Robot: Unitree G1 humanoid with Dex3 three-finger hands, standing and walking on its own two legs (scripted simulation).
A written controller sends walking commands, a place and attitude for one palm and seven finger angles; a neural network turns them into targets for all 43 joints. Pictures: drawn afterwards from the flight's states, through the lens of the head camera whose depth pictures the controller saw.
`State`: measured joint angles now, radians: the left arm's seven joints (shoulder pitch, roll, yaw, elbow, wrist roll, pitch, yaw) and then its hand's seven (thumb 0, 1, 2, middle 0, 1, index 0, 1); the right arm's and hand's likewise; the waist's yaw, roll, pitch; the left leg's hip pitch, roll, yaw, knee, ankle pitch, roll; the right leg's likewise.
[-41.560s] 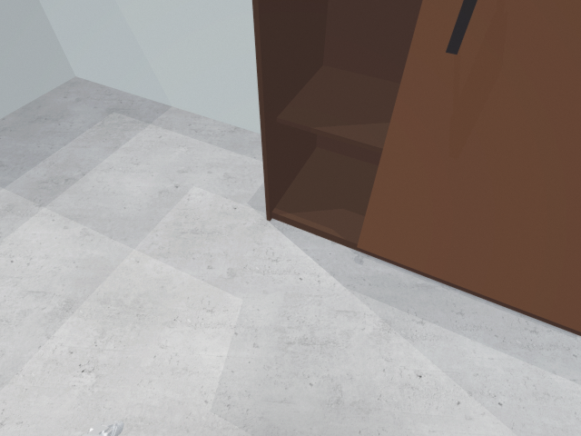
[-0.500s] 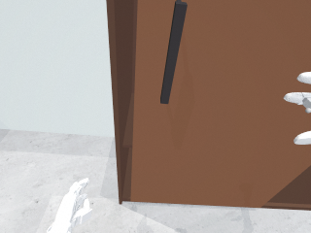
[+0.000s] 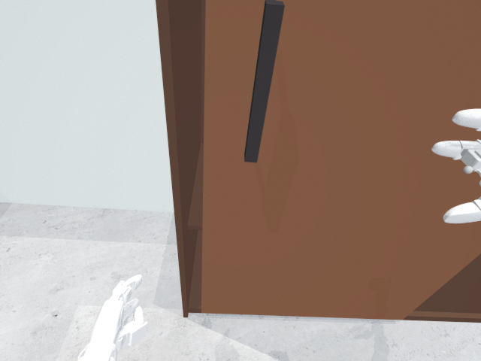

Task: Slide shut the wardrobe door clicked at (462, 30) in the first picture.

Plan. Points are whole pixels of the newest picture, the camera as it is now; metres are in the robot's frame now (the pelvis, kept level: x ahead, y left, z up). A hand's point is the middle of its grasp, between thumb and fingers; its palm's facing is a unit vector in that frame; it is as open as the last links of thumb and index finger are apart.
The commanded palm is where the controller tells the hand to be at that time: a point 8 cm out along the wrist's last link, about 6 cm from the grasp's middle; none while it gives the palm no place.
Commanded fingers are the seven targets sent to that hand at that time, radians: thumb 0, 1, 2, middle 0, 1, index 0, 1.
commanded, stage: move the hooked fingers beside the handle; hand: right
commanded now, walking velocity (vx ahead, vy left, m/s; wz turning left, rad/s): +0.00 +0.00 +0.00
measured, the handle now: (259, 89) +0.47 -0.02 +0.26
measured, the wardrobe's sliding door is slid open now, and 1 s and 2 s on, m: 0.05 0.05 0.05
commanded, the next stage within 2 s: none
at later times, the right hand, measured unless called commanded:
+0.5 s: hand (398, 152) +0.32 -0.19 +0.26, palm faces +0.03 +1.00 -0.07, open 14.0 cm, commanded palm +0.29 -0.24 +0.26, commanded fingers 0.00 0.50 -0.30 0.30 1.20 0.30 1.20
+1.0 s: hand (334, 129) +0.37 -0.12 +0.26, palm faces +0.00 +1.00 -0.02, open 14.0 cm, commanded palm +0.34 -0.17 +0.26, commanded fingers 0.00 0.50 -0.30 0.30 1.20 0.30 1.20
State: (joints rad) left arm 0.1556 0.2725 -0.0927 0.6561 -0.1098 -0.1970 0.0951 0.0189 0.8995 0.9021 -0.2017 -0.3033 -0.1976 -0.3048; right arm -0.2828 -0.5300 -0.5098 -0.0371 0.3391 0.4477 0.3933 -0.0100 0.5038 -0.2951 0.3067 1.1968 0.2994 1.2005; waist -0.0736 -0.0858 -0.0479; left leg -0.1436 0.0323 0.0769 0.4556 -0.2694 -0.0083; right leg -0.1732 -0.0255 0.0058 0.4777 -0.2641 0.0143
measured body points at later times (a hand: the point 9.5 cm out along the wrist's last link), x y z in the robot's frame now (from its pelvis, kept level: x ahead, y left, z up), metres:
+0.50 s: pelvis +0.00 +0.00 +0.00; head -0.03 +0.03 +0.45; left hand +0.22 +0.21 -0.07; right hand +0.31 -0.24 +0.27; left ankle -0.01 +0.12 -0.74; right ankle +0.00 -0.13 -0.74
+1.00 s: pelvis +0.00 +0.01 +0.00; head -0.03 +0.03 +0.45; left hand +0.20 +0.23 -0.08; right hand +0.36 -0.17 +0.26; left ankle -0.01 +0.12 -0.74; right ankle +0.00 -0.13 -0.74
